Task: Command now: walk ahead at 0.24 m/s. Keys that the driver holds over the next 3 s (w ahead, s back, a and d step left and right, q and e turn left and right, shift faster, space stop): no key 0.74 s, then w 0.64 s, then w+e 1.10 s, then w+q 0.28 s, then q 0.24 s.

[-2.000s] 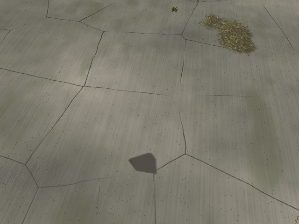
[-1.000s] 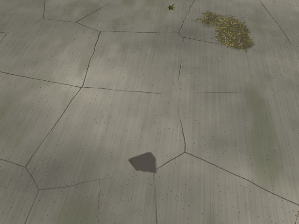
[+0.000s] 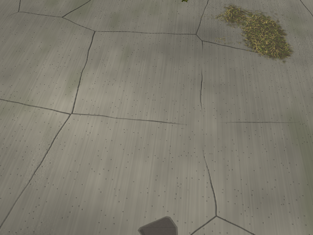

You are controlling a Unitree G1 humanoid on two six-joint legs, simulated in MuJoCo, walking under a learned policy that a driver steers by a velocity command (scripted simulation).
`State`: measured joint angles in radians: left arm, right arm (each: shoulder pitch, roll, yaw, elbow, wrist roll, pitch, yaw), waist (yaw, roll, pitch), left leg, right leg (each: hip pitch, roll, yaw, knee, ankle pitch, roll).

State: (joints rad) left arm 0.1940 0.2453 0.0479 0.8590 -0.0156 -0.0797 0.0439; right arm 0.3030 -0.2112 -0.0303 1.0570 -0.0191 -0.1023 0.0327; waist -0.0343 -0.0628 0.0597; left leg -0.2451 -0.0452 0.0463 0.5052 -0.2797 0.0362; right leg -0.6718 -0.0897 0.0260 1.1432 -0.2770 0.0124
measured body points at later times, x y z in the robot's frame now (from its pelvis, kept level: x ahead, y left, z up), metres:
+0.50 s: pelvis +0.14 -0.02 +0.00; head +0.15 -0.01 +0.45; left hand +0.25 +0.23 -0.13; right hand +0.18 -0.28 -0.15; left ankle +0.13 +0.12 -0.73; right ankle +0.21 -0.11 -0.73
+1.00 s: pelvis +0.24 -0.02 +0.00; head +0.24 -0.04 +0.45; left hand +0.35 +0.24 -0.12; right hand +0.19 -0.28 -0.16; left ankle +0.13 +0.12 -0.73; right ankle +0.27 -0.12 -0.72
